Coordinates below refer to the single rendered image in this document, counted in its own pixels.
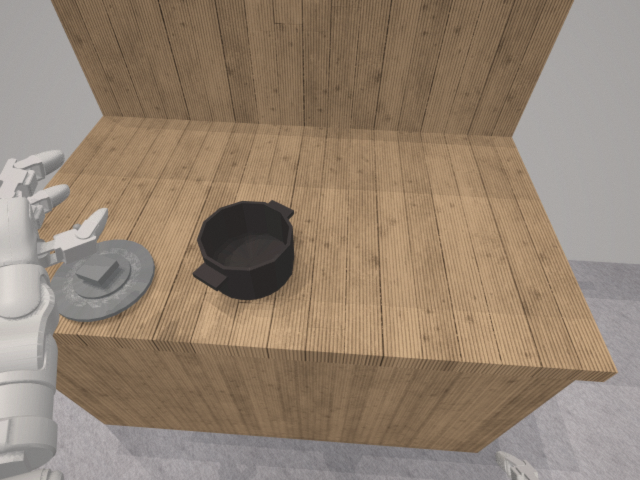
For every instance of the robot right hand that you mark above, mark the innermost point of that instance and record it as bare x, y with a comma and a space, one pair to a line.
515, 468

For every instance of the robot left hand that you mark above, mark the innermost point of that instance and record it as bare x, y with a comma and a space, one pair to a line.
22, 214

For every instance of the pot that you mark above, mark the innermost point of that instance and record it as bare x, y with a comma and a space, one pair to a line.
247, 248

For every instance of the table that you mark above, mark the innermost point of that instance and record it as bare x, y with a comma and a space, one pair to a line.
430, 305

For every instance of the lid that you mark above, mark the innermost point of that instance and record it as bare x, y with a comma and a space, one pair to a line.
83, 301

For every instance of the knob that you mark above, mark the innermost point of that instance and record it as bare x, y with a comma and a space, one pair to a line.
97, 269

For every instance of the left robot forearm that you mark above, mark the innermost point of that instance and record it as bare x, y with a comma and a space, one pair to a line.
28, 369

